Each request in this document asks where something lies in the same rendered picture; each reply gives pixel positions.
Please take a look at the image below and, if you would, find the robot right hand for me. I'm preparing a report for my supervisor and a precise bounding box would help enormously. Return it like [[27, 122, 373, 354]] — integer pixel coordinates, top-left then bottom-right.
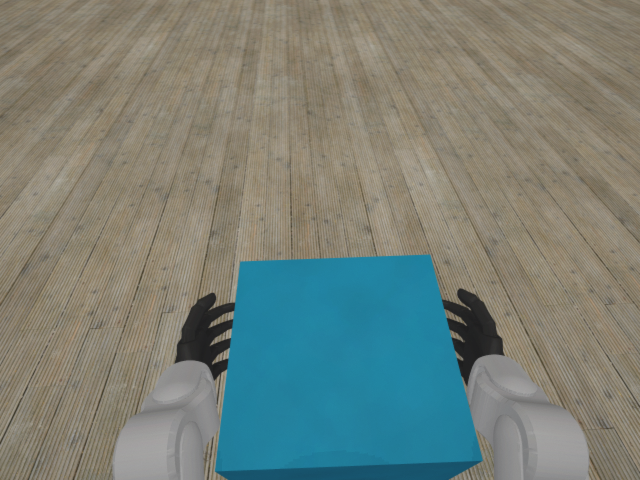
[[442, 288, 504, 386]]

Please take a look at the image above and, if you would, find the carton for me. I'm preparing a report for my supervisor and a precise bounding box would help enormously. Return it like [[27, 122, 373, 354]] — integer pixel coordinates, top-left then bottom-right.
[[215, 255, 483, 480]]

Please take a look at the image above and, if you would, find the left robot forearm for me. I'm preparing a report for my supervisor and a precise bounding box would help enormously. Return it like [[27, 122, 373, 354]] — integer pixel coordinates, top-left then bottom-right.
[[112, 360, 220, 480]]

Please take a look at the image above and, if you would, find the right robot forearm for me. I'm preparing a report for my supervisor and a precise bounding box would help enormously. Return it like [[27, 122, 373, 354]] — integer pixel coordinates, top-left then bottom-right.
[[467, 355, 589, 480]]

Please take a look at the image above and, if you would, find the robot left hand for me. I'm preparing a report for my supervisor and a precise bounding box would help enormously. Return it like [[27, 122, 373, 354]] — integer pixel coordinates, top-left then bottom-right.
[[174, 293, 235, 381]]

